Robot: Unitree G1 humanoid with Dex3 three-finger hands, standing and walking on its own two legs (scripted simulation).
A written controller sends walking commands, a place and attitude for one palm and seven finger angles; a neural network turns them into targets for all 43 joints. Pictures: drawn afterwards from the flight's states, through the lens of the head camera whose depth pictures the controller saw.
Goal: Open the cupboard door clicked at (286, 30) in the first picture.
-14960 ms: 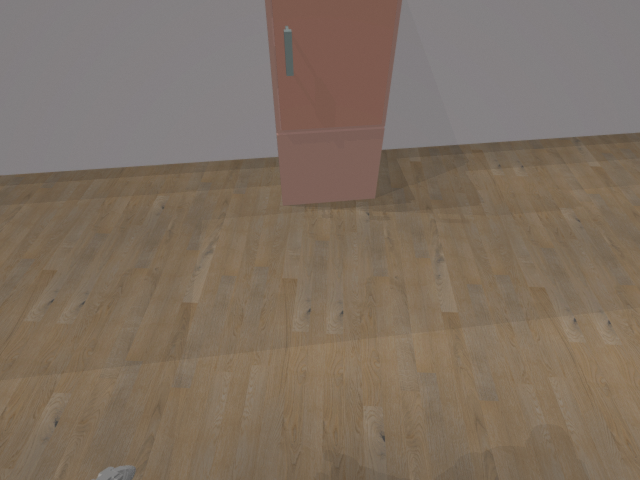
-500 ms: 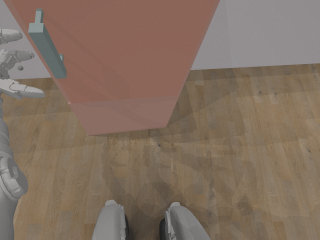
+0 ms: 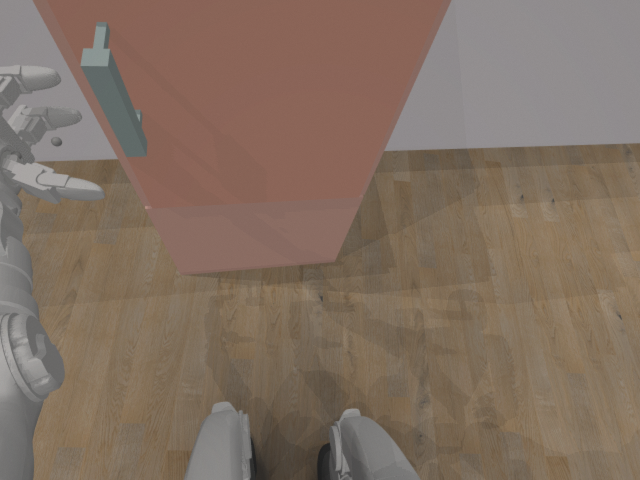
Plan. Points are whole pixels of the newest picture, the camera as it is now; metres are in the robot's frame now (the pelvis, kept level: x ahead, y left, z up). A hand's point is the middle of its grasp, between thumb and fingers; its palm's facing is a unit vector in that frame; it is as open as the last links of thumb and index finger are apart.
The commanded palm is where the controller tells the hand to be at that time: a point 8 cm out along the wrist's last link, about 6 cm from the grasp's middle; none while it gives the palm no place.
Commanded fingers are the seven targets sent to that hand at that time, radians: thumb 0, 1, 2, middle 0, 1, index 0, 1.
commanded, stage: move the hooked fingers beside the handle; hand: left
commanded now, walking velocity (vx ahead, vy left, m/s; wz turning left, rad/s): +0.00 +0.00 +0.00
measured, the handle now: (120, 95) +0.56 +0.22 +0.07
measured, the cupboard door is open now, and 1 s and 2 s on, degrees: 0 0 2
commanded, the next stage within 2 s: slide the fingers in behind the handle in 0.08 s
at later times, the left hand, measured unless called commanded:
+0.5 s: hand (92, 136) +0.50 +0.24 +0.07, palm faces +0.09 -1.00 +0.00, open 14.0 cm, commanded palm +0.48 +0.28 +0.07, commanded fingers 0.00 -0.50 0.30 -0.30 -1.20 -0.30 -1.20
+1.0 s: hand (122, 136) +0.50 +0.21 +0.06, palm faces +0.07 -1.00 -0.01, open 14.0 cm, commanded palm +0.48 +0.25 +0.07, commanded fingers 0.00 -0.50 0.30 -0.30 -1.20 -0.30 -1.20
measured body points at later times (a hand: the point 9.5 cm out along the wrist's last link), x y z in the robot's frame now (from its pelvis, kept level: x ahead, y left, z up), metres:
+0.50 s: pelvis +0.00 +0.00 +0.00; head +0.14 +0.03 +0.43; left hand +0.49 +0.29 +0.07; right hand +0.01 -0.27 -0.10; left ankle +0.04 +0.10 -0.64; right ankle +0.00 -0.12 -0.64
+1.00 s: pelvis +0.01 -0.01 +0.00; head +0.14 +0.02 +0.43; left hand +0.49 +0.26 +0.07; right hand +0.02 -0.28 -0.11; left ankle +0.04 +0.10 -0.64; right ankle +0.00 -0.12 -0.64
